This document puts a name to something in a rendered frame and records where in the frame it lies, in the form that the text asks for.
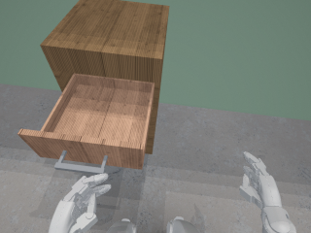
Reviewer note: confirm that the right robot forearm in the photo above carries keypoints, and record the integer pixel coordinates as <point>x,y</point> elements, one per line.
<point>276,220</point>

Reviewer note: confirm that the robot right hand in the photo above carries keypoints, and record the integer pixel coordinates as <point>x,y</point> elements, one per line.
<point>264,192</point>

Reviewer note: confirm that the drawer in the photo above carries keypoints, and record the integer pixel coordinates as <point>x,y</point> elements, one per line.
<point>97,116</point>

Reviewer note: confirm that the robot left hand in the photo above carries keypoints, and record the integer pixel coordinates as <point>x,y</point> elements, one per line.
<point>69,210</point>

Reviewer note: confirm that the left robot thigh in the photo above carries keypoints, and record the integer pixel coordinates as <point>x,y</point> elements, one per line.
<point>123,226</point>

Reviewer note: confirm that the handle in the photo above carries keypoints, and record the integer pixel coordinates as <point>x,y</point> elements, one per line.
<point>80,168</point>

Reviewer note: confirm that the cabinet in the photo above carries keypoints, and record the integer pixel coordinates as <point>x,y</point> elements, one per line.
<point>113,39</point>

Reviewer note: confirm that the right robot shin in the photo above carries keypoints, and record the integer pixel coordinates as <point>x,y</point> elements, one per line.
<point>178,217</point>

